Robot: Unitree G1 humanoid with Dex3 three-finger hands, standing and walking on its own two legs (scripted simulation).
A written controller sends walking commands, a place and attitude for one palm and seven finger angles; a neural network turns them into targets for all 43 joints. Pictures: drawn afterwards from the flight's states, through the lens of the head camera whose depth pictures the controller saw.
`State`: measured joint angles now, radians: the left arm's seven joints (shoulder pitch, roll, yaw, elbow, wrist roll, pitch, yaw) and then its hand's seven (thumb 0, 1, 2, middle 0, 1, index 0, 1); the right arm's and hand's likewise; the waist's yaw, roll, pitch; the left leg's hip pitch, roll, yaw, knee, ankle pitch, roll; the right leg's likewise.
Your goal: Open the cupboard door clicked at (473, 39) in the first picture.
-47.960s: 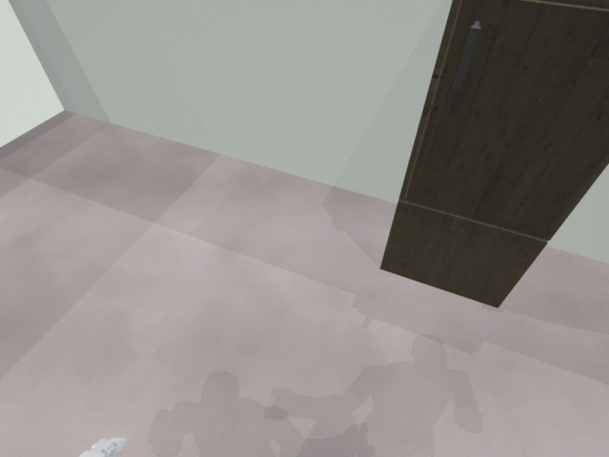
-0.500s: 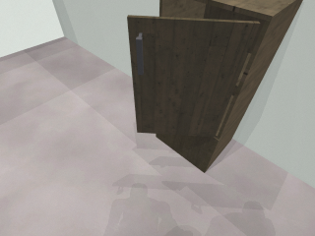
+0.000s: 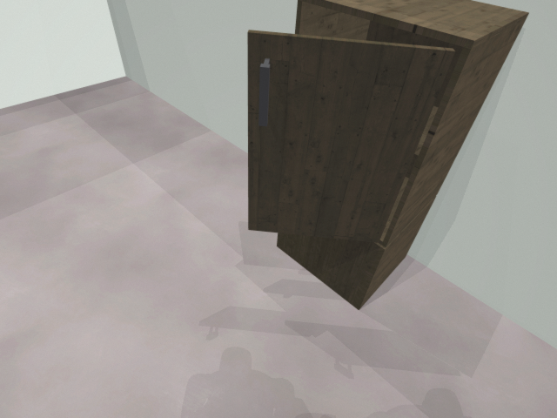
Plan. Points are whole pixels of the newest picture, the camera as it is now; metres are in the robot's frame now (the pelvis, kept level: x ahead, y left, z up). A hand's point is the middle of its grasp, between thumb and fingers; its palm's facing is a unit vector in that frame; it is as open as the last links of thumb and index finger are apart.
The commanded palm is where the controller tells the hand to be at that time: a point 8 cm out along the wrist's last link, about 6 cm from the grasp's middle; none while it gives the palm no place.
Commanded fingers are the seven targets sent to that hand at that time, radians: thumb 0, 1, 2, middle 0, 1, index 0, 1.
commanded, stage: come to a stop and stand still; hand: left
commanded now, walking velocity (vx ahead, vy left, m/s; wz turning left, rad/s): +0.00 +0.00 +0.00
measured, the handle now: (265, 92) +0.73 +0.09 +0.15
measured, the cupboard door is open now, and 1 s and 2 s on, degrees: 39 39 39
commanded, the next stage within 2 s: look again from close up in 0.58 s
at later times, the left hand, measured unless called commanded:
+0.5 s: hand out of the picture +0.00 +0.17 -0.15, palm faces -0.06 -0.98 -0.19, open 7.3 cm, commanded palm none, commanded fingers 0.00 0.90 0.90 -0.20 -0.30 -0.20 -0.30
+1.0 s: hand out of the picture -0.01 +0.16 -0.15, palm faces -0.03 -0.99 -0.15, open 7.4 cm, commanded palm none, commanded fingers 0.00 0.90 0.90 -0.20 -0.30 -0.20 -0.30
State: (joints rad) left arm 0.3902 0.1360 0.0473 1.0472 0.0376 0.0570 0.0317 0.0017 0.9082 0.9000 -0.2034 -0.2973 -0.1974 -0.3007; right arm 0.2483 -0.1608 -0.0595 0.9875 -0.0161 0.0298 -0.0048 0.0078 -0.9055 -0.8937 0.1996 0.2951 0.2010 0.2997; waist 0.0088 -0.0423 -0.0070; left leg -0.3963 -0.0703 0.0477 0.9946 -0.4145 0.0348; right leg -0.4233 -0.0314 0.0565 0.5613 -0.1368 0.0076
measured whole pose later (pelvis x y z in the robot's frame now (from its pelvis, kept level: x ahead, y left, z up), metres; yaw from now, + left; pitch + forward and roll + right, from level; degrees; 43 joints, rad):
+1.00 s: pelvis -0.01 +0.01 +0.02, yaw -5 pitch -1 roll +1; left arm 0.33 0.12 -0.01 1.09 0.02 -0.03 0.02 0.00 0.91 0.90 -0.20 -0.30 -0.19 -0.30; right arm 0.17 -0.15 -0.01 1.05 -0.01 -0.01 -0.03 0.00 -0.94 -0.89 0.20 0.30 0.20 0.30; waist 0.02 0.00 0.02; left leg -0.27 0.00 0.07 0.45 -0.17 0.02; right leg -0.15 -0.01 -0.05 0.49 -0.33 -0.02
